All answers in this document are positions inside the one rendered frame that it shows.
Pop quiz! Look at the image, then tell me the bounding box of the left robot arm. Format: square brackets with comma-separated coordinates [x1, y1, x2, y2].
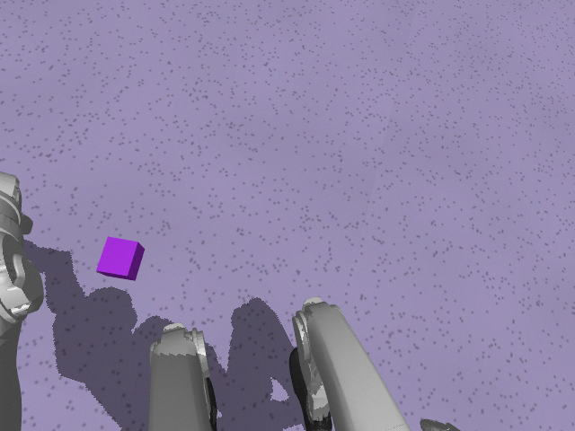
[0, 172, 44, 431]

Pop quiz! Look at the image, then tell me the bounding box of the small box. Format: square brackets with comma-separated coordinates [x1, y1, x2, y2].
[96, 236, 145, 281]

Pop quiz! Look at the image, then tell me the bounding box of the right robot foot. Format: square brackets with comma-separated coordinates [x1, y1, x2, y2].
[289, 347, 332, 431]

